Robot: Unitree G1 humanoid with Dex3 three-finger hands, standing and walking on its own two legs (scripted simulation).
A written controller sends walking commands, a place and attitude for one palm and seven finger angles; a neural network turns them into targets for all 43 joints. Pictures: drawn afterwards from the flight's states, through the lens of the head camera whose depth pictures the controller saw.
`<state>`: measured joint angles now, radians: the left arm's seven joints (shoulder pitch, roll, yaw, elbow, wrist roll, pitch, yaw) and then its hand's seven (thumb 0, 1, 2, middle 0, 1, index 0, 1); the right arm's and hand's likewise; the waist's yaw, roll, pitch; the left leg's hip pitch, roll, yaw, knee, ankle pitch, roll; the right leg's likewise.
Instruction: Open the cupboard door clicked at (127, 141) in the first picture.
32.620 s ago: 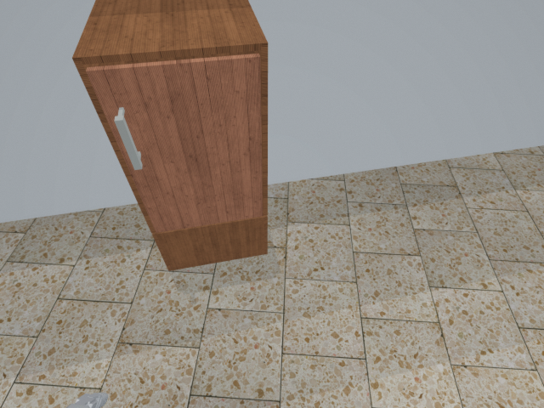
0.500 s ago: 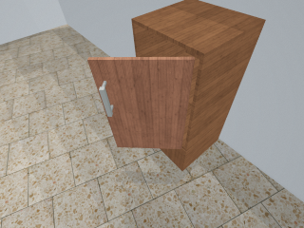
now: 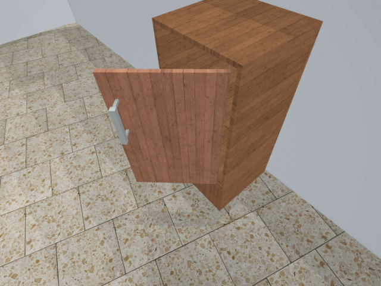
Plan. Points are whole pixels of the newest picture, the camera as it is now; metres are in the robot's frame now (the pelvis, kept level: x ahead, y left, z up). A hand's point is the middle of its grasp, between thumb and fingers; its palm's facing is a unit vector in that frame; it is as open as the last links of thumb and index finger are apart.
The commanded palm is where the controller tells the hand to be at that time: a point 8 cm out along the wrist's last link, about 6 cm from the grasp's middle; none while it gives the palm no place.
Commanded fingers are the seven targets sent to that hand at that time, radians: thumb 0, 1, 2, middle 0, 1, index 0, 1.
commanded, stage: come to a stop and stand still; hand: left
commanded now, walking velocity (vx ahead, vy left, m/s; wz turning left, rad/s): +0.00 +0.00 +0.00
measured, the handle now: (120, 122) +0.59 +0.27 -0.05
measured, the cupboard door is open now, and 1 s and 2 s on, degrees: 47 47 47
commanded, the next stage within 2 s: look again from close up in 0.40 s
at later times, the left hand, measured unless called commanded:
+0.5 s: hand out of the picture +0.03 +0.16 -0.17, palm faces +0.04 -0.98 -0.21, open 7.3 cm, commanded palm none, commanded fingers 0.00 0.90 0.90 -0.20 -0.30 -0.20 -0.30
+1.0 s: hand out of the picture +0.03 +0.16 -0.17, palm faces +0.05 -0.98 -0.20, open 7.3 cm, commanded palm none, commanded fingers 0.00 0.90 0.90 -0.20 -0.30 -0.20 -0.30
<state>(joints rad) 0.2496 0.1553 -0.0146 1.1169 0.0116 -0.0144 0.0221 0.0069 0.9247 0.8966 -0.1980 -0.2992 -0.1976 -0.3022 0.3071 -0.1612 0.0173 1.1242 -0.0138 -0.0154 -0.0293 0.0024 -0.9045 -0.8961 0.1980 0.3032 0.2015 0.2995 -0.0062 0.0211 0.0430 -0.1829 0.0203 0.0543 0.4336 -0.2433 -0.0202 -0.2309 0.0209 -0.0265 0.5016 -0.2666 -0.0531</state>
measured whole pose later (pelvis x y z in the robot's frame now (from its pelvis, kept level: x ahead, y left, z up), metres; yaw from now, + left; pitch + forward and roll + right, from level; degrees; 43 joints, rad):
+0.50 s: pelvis +0.02 -0.02 +0.00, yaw +1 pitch +0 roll +1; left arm 0.25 0.16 0.00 1.11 0.01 -0.02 0.02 0.00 0.91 0.90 -0.20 -0.30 -0.20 -0.30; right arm 0.25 -0.16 0.01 1.12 -0.01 -0.02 -0.04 0.00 -0.91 -0.90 0.20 0.30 0.20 0.30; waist 0.01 0.01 0.03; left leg -0.15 0.05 0.03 0.42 -0.27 -0.05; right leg -0.19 0.05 -0.05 0.47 -0.28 -0.08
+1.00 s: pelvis +0.03 -0.01 +0.00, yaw +1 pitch +0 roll +1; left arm 0.27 0.16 0.00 1.11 0.01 -0.02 0.03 0.00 0.92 0.90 -0.20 -0.30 -0.20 -0.30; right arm 0.27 -0.14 0.01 1.14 -0.01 -0.02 -0.04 0.00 -0.90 -0.90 0.20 0.30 0.20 0.30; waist 0.01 0.00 0.04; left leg -0.14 0.05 0.03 0.42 -0.28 -0.04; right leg -0.17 0.05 -0.05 0.45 -0.29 -0.07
